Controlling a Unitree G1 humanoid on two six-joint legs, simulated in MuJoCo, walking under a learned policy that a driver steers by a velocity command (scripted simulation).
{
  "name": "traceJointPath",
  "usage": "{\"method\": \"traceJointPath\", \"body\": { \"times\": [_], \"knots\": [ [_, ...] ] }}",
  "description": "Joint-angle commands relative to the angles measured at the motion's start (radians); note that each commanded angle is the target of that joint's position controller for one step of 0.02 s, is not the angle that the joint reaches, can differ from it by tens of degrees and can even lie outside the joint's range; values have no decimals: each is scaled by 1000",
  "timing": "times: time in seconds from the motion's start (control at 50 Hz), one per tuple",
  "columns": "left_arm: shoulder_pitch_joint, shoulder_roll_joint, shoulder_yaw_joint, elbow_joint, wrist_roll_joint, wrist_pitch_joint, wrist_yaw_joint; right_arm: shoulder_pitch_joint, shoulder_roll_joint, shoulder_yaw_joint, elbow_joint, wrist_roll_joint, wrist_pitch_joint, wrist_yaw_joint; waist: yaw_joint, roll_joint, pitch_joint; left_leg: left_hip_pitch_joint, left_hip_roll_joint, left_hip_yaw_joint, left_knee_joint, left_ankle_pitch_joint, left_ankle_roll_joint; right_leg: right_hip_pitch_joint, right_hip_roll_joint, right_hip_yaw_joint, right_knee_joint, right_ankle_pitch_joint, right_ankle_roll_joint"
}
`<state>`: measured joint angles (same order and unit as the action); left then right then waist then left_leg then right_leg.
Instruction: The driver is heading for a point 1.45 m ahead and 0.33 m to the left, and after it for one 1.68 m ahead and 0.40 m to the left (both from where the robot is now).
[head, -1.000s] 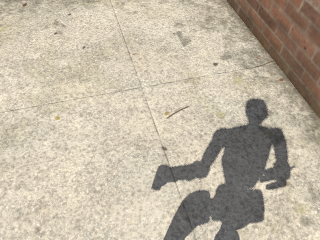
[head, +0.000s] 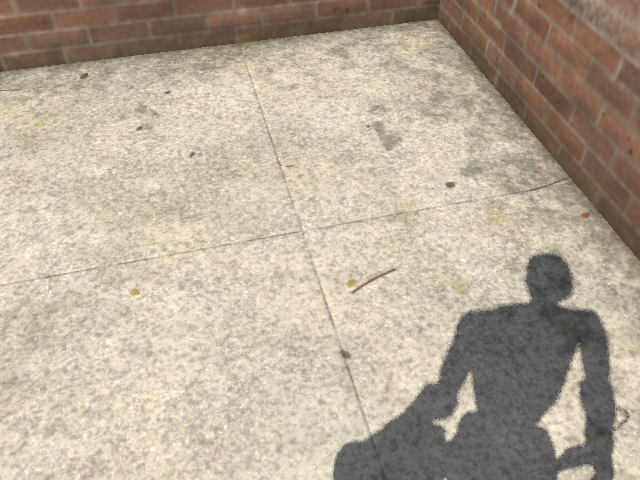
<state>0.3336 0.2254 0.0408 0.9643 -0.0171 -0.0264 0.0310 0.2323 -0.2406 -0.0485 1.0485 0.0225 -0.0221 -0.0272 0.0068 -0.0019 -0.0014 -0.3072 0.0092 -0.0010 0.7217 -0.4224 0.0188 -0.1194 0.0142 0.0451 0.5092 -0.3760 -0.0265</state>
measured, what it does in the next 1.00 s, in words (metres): walks ahead: right foot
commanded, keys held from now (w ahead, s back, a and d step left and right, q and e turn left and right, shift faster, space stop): w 0.68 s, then w+q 0.32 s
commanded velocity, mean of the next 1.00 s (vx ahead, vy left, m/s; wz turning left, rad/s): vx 0.44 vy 0.00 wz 0.09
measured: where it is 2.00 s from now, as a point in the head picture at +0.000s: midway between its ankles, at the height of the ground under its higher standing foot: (255, 290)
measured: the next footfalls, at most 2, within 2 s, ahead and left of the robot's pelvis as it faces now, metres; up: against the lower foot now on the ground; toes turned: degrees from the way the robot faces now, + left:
right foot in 0.58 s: +0.44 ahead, -0.10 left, +0.00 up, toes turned -2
left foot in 1.14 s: +0.73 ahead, +0.15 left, +0.00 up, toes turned +14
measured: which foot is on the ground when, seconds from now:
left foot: down 0.00-0.60, up 0.62-1.00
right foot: down 0.00-0.08, up 0.10-0.56, down 0.58-1.00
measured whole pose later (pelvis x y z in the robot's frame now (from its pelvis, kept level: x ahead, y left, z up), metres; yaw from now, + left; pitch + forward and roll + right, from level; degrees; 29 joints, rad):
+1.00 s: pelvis +0.48 -0.01 +0.01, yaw +7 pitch +1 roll -3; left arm 0.31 0.25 0.05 1.00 0.01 -0.10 0.01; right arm 0.13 -0.25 -0.05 0.87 0.02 -0.06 0.02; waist 0.06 0.03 0.00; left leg -0.69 0.11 -0.04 0.68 0.10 0.03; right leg 0.06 0.07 -0.17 0.17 -0.25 -0.04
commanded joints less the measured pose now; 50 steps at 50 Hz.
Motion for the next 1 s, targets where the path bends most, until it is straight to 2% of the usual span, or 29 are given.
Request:
{"method": "traceJointPath", "body": {
  "times": [0.02,0.06,0.08,0.1,0.12,0.14,0.16,0.2,0.22,0.24,0.3,0.36,0.44,0.5,0.54,0.56,0.58,0.6,0.62,0.64,0.66,0.68,0.7,0.72,0.74,0.78,0.84,0.9,1.0],
  "knots": [
    [-29,178,41,-47,-14,-29,2,-93,-74,-11,-84,15,-65,26,-6,-160,196,-176,50,-9,-30,-58,55,-81,-297,373,-325,-247,-187],
    [-88,172,38,-60,-21,-23,-4,72,-75,-25,-2,8,-75,34,-84,-111,114,182,-25,69,-236,174,43,-215,-184,204,-221,-97,-124],
    [-104,147,30,-69,-13,-26,-6,171,-94,-37,35,-1,-73,36,-119,-49,68,325,-12,12,-260,199,38,-285,-122,124,-82,22,-91],
    [-118,76,9,-94,1,-34,-8,294,-177,-58,51,-3,-73,31,-153,198,13,456,193,-321,-420,62,114,-427,-4,-27,270,26,-15],
    [-116,69,12,-127,-14,-50,-3,363,-232,-59,64,-13,-83,47,-148,341,-16,504,364,-716,-567,-62,245,-584,69,3,511,-195,3],
    [-105,117,24,-118,-33,-62,-8,251,-164,-33,35,-17,-95,48,-90,189,61,434,382,-690,-566,-140,250,-654,-11,74,650,-156,-18],
    [-102,124,25,-108,-39,-72,-18,170,-122,-21,3,-14,-100,49,-63,132,112,383,336,-565,-569,-132,213,-675,-59,73,670,-42,-42],
    [-122,133,36,-97,-19,-78,-20,108,-106,-9,-25,-15,-99,52,-41,88,123,348,265,-379,-589,65,157,-661,-117,36,598,114,-49],
    [-131,130,40,-95,-11,-76,-26,127,-79,1,-20,-19,-93,51,-41,95,107,338,229,-299,-592,173,139,-624,-130,19,563,160,-42],
    [-137,114,39,-94,-7,-73,-32,161,-74,5,-12,-23,-88,47,-46,104,94,343,209,-247,-591,274,137,-611,-130,-4,539,191,-31],
    [-226,79,32,-127,-2,-61,-37,213,-109,5,-4,-27,-76,29,-60,78,98,346,198,-169,-601,470,159,-648,-124,-40,424,262,13],
    [-350,56,17,-173,-5,-63,-43,219,-127,6,-14,-28,-67,15,-81,79,123,280,175,-106,-632,476,152,-591,-99,-67,220,376,31],
    [-460,62,7,-211,-12,-68,-62,276,-131,2,2,-14,-64,9,-97,81,163,296,201,-76,-648,471,159,-533,-70,-82,72,446,14],
    [-478,87,11,-230,-14,-78,-78,269,-145,-10,2,-8,-55,6,-63,84,149,398,243,-62,-584,611,143,-507,-60,-70,13,396,-28],
    [-379,136,33,-210,-12,-80,-78,240,-172,-21,-11,-14,-45,6,7,120,53,444,248,-46,-443,956,122,-344,-8,-100,19,331,-63],
    [-231,173,55,-167,-14,-77,-72,223,-171,-21,-18,-20,-36,6,85,129,-41,422,219,-20,-271,1101,103,-159,26,-123,17,320,-91],
    [-45,216,75,-115,-13,-71,-61,209,-156,-13,-35,-28,-32,8,166,116,-156,262,179,-4,-34,1009,73,129,-31,-58,38,319,-132],
    [106,304,96,-82,16,-66,-54,314,-43,18,-55,-31,-45,20,132,-102,-331,-133,29,26,365,550,14,536,-298,371,11,133,-276],
    [110,254,77,-69,9,-62,-58,327,-12,31,-37,-14,-74,28,120,-230,-422,-293,-79,-94,597,-121,6,587,-416,743,-199,-12,-344],
    [14,194,55,-75,-1,-67,-61,226,-109,3,-74,15,-99,34,109,-178,-245,-395,-12,-139,678,-94,31,442,-373,644,-241,-62,-285],
    [-80,156,43,-95,2,-72,-60,136,-139,-3,-103,30,-111,32,79,-110,-118,-400,43,-105,656,-6,47,267,-338,480,-265,6,-247],
    [-151,132,34,-101,11,-80,-66,99,-129,-7,-112,22,-112,24,39,-34,-43,-358,89,-85,582,78,47,104,-299,363,-301,116,-225],
    [-190,97,24,-103,22,-89,-69,113,-121,-16,-104,10,-98,17,-1,-40,-22,-290,126,-90,523,126,47,9,-261,262,-327,195,-199],
    [-203,86,21,-95,26,-93,-73,148,-90,-14,-95,8,-79,16,-27,-62,-16,-235,140,-94,497,144,43,-55,-244,204,-356,216,-193],
    [-195,87,22,-83,24,-97,-74,166,-64,-12,-91,8,-64,14,-37,-66,-6,-213,147,-90,474,146,38,-97,-237,163,-379,235,-197],
    [-162,114,27,-55,28,-104,-64,129,-65,-16,-113,8,-43,10,-42,-65,36,-258,152,-94,424,195,23,-140,-233,87,-420,264,-205],
    [-115,148,34,-33,33,-105,-41,22,-84,-25,-159,-1,-42,11,-19,-40,65,-376,139,-125,273,365,6,-89,-231,13,-436,327,-194],
    [-103,161,31,-33,30,-102,-26,-67,-71,-20,-192,-5,-54,29,5,-32,68,-351,113,-75,74,529,5,-58,-205,-89,-439,389,-158],
    [6,182,34,5,15,-74,-17,-231,-44,1,-277,-3,-55,62,71,-6,105,-421,94,-10,-87,516,24,150,-258,-153,-390,462,-142]
  ]
}}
